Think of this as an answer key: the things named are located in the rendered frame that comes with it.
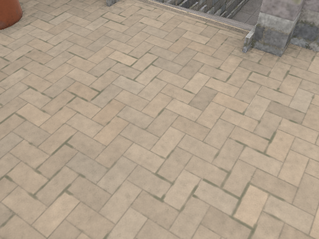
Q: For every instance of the stairs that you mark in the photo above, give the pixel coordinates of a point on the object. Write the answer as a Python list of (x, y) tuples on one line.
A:
[(213, 17)]

